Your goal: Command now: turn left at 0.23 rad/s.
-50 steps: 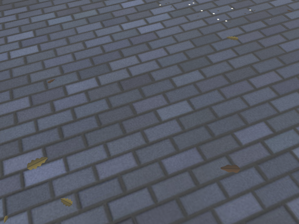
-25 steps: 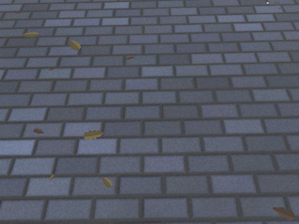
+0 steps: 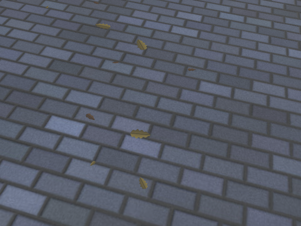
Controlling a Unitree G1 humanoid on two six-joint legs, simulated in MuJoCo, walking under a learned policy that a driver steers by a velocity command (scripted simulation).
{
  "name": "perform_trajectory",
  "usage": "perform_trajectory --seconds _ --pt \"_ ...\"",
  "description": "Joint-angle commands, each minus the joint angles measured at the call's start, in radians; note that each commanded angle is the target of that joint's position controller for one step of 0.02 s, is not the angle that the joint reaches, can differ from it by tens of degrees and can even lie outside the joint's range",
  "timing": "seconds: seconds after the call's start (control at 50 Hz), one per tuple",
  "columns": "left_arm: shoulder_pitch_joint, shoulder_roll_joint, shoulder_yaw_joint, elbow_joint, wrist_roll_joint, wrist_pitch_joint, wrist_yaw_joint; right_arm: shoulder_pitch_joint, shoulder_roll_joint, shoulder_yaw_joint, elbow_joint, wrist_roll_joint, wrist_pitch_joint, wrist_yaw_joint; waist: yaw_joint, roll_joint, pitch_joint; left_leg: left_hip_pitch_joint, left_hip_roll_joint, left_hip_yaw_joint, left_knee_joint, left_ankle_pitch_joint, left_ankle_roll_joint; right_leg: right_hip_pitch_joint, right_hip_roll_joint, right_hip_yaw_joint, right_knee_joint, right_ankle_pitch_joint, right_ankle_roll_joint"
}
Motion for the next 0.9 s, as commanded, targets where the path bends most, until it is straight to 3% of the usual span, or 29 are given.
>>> perform_trajectory --seconds 0.02,0.04,0.06,0.08,0.1,0.12,0.14,0.16,0.22,0.28,0.34,0.36,0.38,0.4,0.42,0.44,0.5,0.52,0.62,0.66,0.72,0.76,0.78,0.8,0.82,0.84,0.86,0.88,0.9 --pt "-0.010 0.065 0.007 -0.071 -0.007 -0.016 -0.018 -0.007 -0.121 -0.027 -0.054 -0.005 -0.008 0.005 -0.018 0.184 -0.125 0.138 0.260 -0.253 -0.112 0.234 0.193 0.091 -0.021 -0.005 -0.134 -0.029 -0.013" --pt "0.012 0.048 0.001 -0.063 -0.007 -0.018 -0.026 -0.020 -0.093 -0.015 -0.048 -0.004 -0.008 0.007 0.000 0.175 -0.122 0.117 0.246 -0.237 -0.100 0.217 0.177 0.166 -0.026 -0.014 -0.240 0.029 -0.023" --pt "0.055 0.013 -0.012 -0.046 -0.001 -0.023 -0.038 -0.009 -0.049 0.003 -0.030 -0.004 -0.011 0.010 0.025 0.153 -0.139 0.078 0.213 -0.201 -0.108 0.057 0.140 0.293 -0.019 -0.031 -0.406 0.145 -0.038" --pt "0.067 0.023 -0.012 -0.036 0.010 -0.021 -0.044 0.045 -0.039 0.005 -0.008 -0.013 -0.019 0.013 0.010 0.117 -0.130 0.017 0.162 -0.165 -0.098 -0.138 0.088 0.378 -0.027 -0.015 -0.427 0.201 -0.058" --pt "0.079 0.084 -0.005 -0.051 0.021 -0.018 -0.042 0.067 -0.048 0.002 -0.002 -0.025 -0.026 0.014 -0.016 0.010 -0.097 -0.071 0.092 -0.091 0.019 -0.318 0.034 0.400 -0.139 0.123 -0.440 0.191 -0.110" --pt "0.082 0.154 0.016 -0.035 0.015 -0.019 -0.038 0.058 -0.058 -0.006 -0.031 -0.019 -0.040 0.014 -0.049 -0.188 -0.051 -0.095 0.002 0.073 0.095 -0.282 -0.017 0.293 -0.206 0.267 -0.518 -0.124 -0.225" --pt "0.070 0.159 0.021 -0.059 0.009 -0.020 -0.036 -0.029 -0.111 -0.018 -0.047 -0.005 -0.056 0.011 0.010 -0.219 0.038 -0.116 0.010 0.112 0.169 -0.241 -0.043 0.210 -0.259 0.412 -0.643 -0.377 -0.289" --pt "0.075 0.159 0.020 -0.059 0.009 -0.022 -0.029 -0.081 -0.130 -0.030 -0.057 0.015 -0.070 0.010 0.029 -0.223 0.095 -0.134 0.023 0.112 0.214 -0.209 -0.043 0.178 -0.281 0.468 -0.687 -0.433 -0.297" --pt "0.133 0.159 0.023 -0.044 -0.011 -0.031 -0.012 -0.086 -0.083 -0.031 -0.058 0.019 -0.102 0.024 0.037 -0.190 0.092 -0.181 0.053 0.090 0.279 -0.270 -0.032 0.249 -0.260 0.456 -0.672 -0.295 -0.285" --pt "0.124 0.148 0.027 -0.052 -0.032 -0.025 -0.012 -0.072 -0.027 -0.024 -0.043 0.023 -0.134 0.045 0.021 -0.158 0.054 -0.032 0.018 0.137 0.077 -0.207 -0.020 0.237 -0.169 0.348 -0.628 -0.146 -0.259" --pt "0.097 0.122 0.024 -0.074 -0.038 -0.016 -0.015 0.036 -0.046 -0.047 -0.002 0.030 -0.139 0.047 -0.043 -0.128 -0.017 0.269 0.025 0.143 -0.143 0.023 -0.017 0.137 -0.106 0.320 -0.537 -0.093 -0.224" --pt "0.063 0.078 0.012 -0.093 -0.034 -0.023 -0.019 0.140 -0.075 -0.060 0.018 0.030 -0.137 0.038 -0.091 -0.090 -0.062 0.434 0.106 0.084 -0.142 -0.006 -0.001 0.020 -0.073 0.292 -0.429 -0.115 -0.184" --pt "0.036 -0.018 -0.015 -0.126 -0.031 -0.034 -0.024 0.265 -0.144 -0.073 0.031 0.008 -0.133 0.022 -0.131 0.104 -0.120 0.611 0.310 -0.178 -0.213 -0.188 0.067 -0.176 0.029 0.161 -0.130 -0.156 -0.119" --pt "0.022 0.029 -0.006 -0.177 -0.049 -0.050 -0.025 0.299 -0.223 -0.095 0.048 -0.010 -0.129 0.031 -0.113 0.278 -0.054 0.550 0.496 -0.498 -0.310 -0.407 0.196 -0.371 0.026 0.091 0.075 -0.244 -0.106" --pt "0.038 0.085 0.011 -0.158 -0.054 -0.058 -0.028 0.257 -0.161 -0.078 0.039 -0.001 -0.135 0.028 -0.089 0.202 0.025 0.502 0.498 -0.498 -0.329 -0.492 0.227 -0.437 -0.040 0.127 0.221 -0.184 -0.108" --pt "0.059 0.096 0.015 -0.134 -0.049 -0.059 -0.037 0.222 -0.113 -0.062 0.035 0.008 -0.138 0.024 -0.070 0.162 0.062 0.490 0.445 -0.397 -0.332 -0.438 0.195 -0.466 -0.049 0.128 0.282 -0.090 -0.110" --pt "0.051 0.070 0.013 -0.110 -0.030 -0.056 -0.053 0.158 -0.082 -0.045 0.041 -0.002 -0.137 0.022 -0.042 0.098 0.080 0.408 0.342 -0.110 -0.359 -0.065 0.117 -0.429 -0.081 0.109 0.329 0.098 -0.099" --pt "0.046 0.054 0.007 -0.114 -0.031 -0.056 -0.059 0.161 -0.092 -0.046 0.049 -0.007 -0.139 0.022 -0.036 0.123 0.076 0.374 0.337 -0.055 -0.363 0.024 0.120 -0.407 -0.082 0.090 0.331 0.143 -0.085" --pt "-0.080 0.027 -0.013 -0.151 -0.027 -0.054 -0.079 0.163 -0.119 -0.048 0.094 -0.006 -0.134 0.012 -0.057 0.096 0.104 0.297 0.295 0.167 -0.379 0.198 0.106 -0.315 -0.088 0.012 0.078 0.333 -0.046" --pt "-0.146 0.014 -0.022 -0.170 -0.028 -0.058 -0.094 0.184 -0.145 -0.053 0.115 0.004 -0.130 0.008 -0.079 0.095 0.118 0.298 0.308 0.210 -0.388 0.204 0.099 -0.257 -0.085 -0.033 -0.045 0.370 -0.061" --pt "-0.191 0.033 -0.017 -0.195 -0.034 -0.056 -0.113 0.204 -0.176 -0.061 0.142 0.025 -0.119 0.010 -0.074 0.091 0.130 0.374 0.342 0.257 -0.353 0.330 0.084 -0.202 -0.067 -0.079 -0.160 0.311 -0.109" --pt "-0.155 0.072 0.003 -0.201 -0.029 -0.051 -0.114 0.203 -0.208 -0.070 0.150 0.028 -0.107 0.007 -0.029 0.125 0.067 0.426 0.350 0.299 -0.224 0.723 0.063 -0.081 0.000 -0.136 -0.188 0.222 -0.159" --pt "-0.066 0.108 0.022 -0.184 -0.028 -0.046 -0.111 0.202 -0.227 -0.074 0.150 0.030 -0.098 0.004 0.025 0.140 0.003 0.437 0.342 0.318 -0.088 0.895 0.052 0.039 0.044 -0.161 -0.199 0.187 -0.186" --pt "0.102 0.157 0.051 -0.143 -0.031 -0.039 -0.101 0.189 -0.229 -0.073 0.144 0.035 -0.094 0.000 0.120 0.128 -0.089 0.367 0.316 0.344 0.116 0.940 0.028 0.281 0.086 -0.167 -0.258 0.239 -0.224" --pt "0.266 0.220 0.081 -0.112 -0.032 -0.026 -0.081 0.198 -0.203 -0.061 0.121 0.027 -0.102 -0.005 0.194 0.069 -0.172 0.121 0.282 0.338 0.401 0.694 -0.012 0.596 0.032 -0.035 -0.257 0.253 -0.265" --pt "0.233 0.339 0.089 -0.120 -0.034 -0.037 -0.072 0.324 -0.031 -0.004 0.058 -0.017 -0.123 0.013 0.040 -0.254 -0.300 -0.320 0.090 0.252 0.808 -0.362 -0.071 0.946 -0.270 0.564 -0.332 0.083 -0.454" --pt "0.298 0.260 0.066 -0.146 -0.029 -0.045 -0.073 0.214 -0.114 -0.010 0.042 0.018 -0.163 0.025 0.133 -0.161 -0.467 -0.402 0.053 0.022 0.933 -0.375 -0.060 0.976 -0.330 0.840 -0.525 -0.129 -0.492" --pt "0.258 0.206 0.049 -0.122 -0.020 -0.056 -0.076 0.102 -0.165 -0.025 0.012 0.056 -0.175 0.029 0.142 -0.107 -0.296 -0.483 0.096 0.026 0.924 -0.266 -0.045 0.865 -0.305 0.704 -0.567 -0.094 -0.426" --pt "0.190 0.185 0.040 -0.127 -0.024 -0.063 -0.075 0.076 -0.152 -0.016 0.002 0.044 -0.183 0.021 0.094 -0.023 -0.178 -0.461 0.140 0.037 0.835 -0.172 -0.034 0.688 -0.267 0.585 -0.570 0.005 -0.397"
Next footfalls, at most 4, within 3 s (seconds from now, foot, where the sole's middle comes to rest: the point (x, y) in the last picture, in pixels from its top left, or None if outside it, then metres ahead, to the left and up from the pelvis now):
0.08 right None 0.04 -0.14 -0.77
0.36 left None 0.10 0.11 -0.77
0.82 right None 0.35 -0.24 -0.77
1.32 left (199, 181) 0.69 -0.23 -0.77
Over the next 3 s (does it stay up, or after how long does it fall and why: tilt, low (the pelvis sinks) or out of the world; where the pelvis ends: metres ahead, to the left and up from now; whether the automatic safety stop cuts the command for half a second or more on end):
stays up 1.01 -0.85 -0.01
